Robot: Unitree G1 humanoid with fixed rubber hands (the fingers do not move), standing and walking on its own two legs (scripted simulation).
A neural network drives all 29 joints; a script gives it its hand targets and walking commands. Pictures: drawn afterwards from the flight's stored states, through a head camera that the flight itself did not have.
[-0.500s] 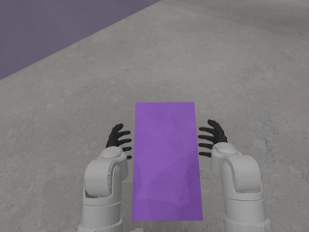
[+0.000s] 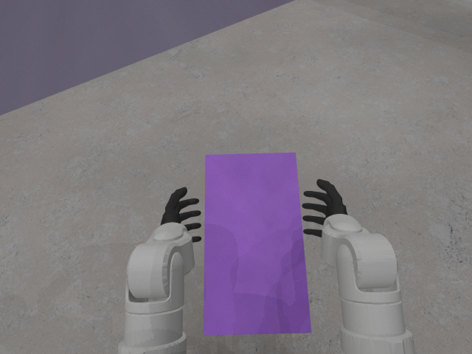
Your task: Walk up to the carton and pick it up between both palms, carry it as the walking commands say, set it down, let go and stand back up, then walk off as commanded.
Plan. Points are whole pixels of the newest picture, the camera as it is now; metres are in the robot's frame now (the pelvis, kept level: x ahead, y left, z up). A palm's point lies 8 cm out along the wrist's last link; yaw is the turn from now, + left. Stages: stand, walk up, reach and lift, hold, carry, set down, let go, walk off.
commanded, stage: carry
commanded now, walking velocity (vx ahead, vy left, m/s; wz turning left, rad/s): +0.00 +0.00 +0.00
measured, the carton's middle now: (251, 240) +0.34 +0.00 -0.03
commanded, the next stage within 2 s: hold in 1.04 s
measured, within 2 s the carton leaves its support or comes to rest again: neither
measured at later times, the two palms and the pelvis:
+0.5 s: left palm (175, 261) +0.25 +0.12 +0.07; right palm (341, 248) +0.26 -0.12 +0.08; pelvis -0.03 +0.00 +0.00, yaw +1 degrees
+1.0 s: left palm (178, 259) +0.26 +0.12 +0.05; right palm (339, 247) +0.27 -0.13 +0.06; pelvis -0.03 +0.00 +0.00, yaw +1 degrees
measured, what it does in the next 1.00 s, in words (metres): stands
